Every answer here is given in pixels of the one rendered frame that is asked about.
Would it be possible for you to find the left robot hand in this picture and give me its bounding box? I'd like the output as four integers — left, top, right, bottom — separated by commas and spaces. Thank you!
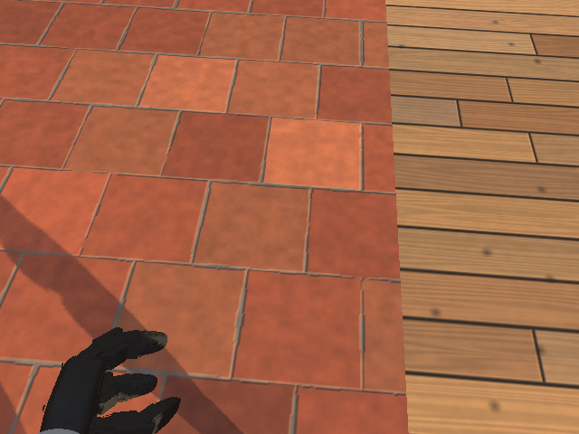
40, 327, 181, 434

